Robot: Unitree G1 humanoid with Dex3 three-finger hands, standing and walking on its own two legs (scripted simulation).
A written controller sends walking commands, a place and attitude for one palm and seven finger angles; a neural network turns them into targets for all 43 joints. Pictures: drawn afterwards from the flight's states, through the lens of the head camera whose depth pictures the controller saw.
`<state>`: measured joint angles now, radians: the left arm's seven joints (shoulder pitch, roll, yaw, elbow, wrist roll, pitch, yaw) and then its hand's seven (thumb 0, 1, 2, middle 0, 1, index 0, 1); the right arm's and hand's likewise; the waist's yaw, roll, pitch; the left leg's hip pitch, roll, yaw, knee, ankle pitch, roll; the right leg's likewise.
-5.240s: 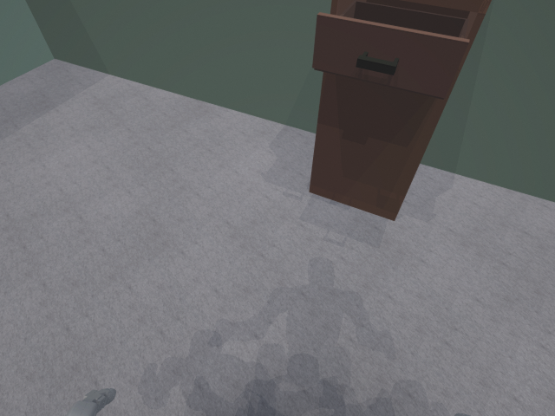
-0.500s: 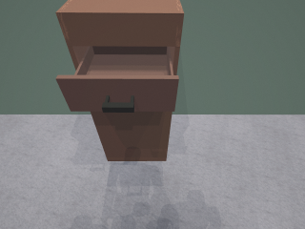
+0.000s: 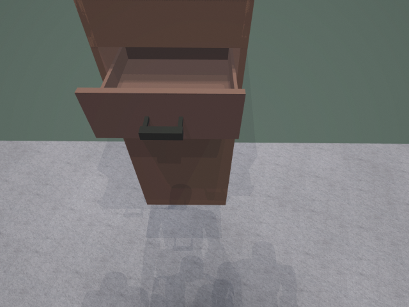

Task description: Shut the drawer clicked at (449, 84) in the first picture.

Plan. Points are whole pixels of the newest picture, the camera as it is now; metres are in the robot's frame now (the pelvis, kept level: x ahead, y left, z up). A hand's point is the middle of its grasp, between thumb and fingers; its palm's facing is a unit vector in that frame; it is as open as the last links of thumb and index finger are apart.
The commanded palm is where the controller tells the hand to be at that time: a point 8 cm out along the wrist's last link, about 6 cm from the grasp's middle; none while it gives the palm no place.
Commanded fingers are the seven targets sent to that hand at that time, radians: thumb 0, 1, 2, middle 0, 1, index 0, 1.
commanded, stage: look again from close up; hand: left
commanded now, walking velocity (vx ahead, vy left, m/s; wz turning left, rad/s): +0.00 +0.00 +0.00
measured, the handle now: (162, 126) +0.50 +0.13 +0.06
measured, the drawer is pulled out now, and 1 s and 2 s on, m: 0.20 0.20 0.20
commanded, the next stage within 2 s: shuffle to correct the standing spot in 0.40 s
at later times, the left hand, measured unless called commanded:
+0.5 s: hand out of the picture +0.04 +0.19 -0.18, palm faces +0.01 -0.98 -0.19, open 7.3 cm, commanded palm none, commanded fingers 0.00 0.90 0.90 -0.20 -0.30 -0.20 -0.30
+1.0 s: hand out of the picture +0.06 +0.13 -0.17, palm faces +0.07 -0.98 -0.18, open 7.3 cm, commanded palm none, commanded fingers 0.00 0.90 0.90 -0.20 -0.30 -0.20 -0.30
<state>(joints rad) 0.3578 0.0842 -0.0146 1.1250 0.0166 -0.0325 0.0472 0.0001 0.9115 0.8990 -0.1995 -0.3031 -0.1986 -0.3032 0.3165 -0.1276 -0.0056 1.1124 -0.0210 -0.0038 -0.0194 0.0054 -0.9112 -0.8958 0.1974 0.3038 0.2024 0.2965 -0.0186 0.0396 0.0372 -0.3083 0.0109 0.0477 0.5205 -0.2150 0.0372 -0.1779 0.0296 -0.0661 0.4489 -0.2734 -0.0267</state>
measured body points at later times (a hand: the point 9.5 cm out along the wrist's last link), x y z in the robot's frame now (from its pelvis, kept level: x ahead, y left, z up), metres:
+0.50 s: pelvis +0.03 +0.02 +0.00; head +0.05 +0.03 +0.45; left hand +0.04 +0.24 -0.16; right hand +0.04 -0.21 -0.16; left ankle +0.04 +0.09 -0.74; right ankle -0.02 -0.10 -0.74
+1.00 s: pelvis +0.07 -0.04 +0.00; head +0.08 -0.04 +0.45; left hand +0.06 +0.18 -0.16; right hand +0.05 -0.26 -0.16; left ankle +0.03 +0.07 -0.69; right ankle +0.04 -0.11 -0.74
